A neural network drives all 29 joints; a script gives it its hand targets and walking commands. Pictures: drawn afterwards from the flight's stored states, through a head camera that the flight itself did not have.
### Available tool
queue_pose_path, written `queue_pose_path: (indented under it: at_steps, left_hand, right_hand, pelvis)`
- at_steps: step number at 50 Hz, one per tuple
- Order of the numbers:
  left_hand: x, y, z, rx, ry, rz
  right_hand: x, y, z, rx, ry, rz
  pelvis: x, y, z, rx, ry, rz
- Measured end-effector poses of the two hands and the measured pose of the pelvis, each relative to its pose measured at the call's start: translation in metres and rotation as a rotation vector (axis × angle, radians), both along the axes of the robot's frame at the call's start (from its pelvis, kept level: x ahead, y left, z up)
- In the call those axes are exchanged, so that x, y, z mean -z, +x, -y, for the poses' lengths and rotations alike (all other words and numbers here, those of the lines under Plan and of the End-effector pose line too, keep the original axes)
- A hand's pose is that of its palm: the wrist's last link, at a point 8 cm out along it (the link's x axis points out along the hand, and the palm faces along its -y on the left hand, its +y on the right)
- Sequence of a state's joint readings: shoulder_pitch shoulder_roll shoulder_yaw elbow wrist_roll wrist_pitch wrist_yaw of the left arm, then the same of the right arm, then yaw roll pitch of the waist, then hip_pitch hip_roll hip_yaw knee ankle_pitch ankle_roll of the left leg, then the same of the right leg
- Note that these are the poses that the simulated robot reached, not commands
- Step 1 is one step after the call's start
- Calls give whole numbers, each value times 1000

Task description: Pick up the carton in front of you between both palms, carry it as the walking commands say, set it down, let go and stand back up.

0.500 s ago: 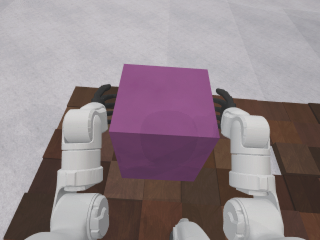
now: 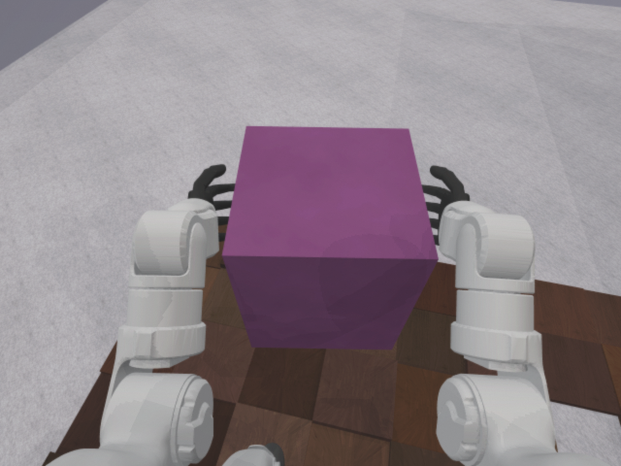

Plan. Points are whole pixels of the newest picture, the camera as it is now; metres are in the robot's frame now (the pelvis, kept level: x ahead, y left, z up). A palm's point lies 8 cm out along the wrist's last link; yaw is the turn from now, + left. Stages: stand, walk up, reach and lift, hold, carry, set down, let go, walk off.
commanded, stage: carry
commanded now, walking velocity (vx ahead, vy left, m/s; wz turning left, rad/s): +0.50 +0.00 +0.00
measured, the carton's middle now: (324, 246) +0.38 +0.02 +0.06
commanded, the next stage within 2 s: none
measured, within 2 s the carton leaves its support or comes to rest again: neither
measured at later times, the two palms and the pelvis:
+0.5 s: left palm (260, 65) +0.68 +0.15 +0.16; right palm (436, 85) +0.66 -0.15 +0.15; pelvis +0.30 +0.02 -0.01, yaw +0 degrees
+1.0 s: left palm (264, 42) +0.89 +0.18 +0.11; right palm (403, 47) +0.89 -0.12 +0.11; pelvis +0.53 +0.02 +0.00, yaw +0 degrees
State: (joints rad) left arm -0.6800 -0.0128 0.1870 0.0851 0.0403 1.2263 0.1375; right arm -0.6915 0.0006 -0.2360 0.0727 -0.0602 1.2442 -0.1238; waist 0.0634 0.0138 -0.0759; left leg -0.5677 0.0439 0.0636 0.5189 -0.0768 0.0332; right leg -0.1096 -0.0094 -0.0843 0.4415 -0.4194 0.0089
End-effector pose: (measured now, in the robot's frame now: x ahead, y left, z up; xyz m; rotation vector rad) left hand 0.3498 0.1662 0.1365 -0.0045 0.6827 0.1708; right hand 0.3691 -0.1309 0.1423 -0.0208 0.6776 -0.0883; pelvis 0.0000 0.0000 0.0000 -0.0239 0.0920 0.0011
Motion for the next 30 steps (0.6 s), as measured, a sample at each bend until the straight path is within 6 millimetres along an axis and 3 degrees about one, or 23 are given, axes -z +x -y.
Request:
queue_pose_path:
  at_steps: [3, 6, 13, 20, 26, 30]
  left_hand:
    - [0, 50, -12, 28, -9, 25]
    - [-2, 92, -16, 58, -22, 3]
    - [-25, 181, -4, 94, -58, 8]
    - [-35, 264, 9, 92, -49, 6]
    - [-17, 345, 19, 66, -9, -43]
    - [14, 378, 16, 27, 23, -131]
  right_hand:
    - [-4, 42, -12, 12, -30, 25]
    - [-5, 72, -15, 40, -44, 3]
    - [-23, 138, -4, 126, -13, 9]
    - [-29, 219, 10, 140, 11, 6]
    - [-5, 311, 20, 87, 5, -45]
    - [28, 362, 18, 32, 14, -133]
  pelvis:
    - [11, 39, -13, 10, 18, 12]
    - [7, 67, -22, 13, 7, 11]
    - [-7, 134, -35, 16, 1, -6]
    - [-6, 223, -31, 4, 12, -1]
    - [11, 318, -11, -8, 28, 19]
    - [7, 362, -1, -12, 21, 29]
